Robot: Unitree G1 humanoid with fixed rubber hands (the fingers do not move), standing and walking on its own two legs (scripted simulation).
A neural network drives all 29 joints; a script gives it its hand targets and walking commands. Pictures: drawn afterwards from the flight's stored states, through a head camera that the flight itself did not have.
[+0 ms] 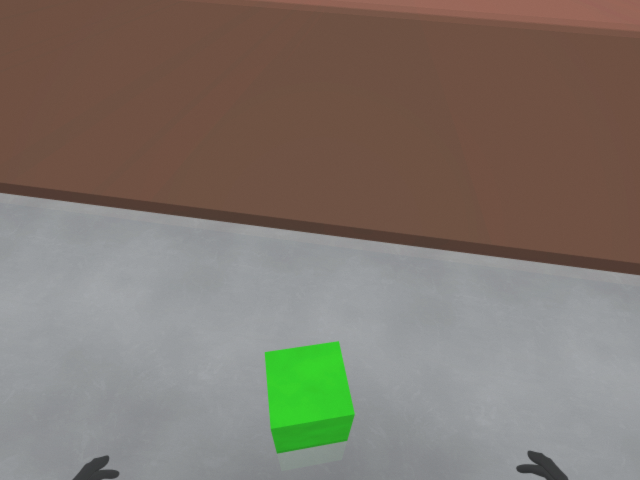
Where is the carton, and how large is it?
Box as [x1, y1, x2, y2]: [265, 341, 354, 453]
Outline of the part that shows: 338,341 265,352 270,426 277,453 347,439 354,413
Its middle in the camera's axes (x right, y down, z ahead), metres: -0.04 +0.46 +1.10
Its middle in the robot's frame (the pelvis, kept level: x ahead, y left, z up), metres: +0.44 +0.02 -0.66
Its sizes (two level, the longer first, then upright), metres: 0.210 0.200 0.250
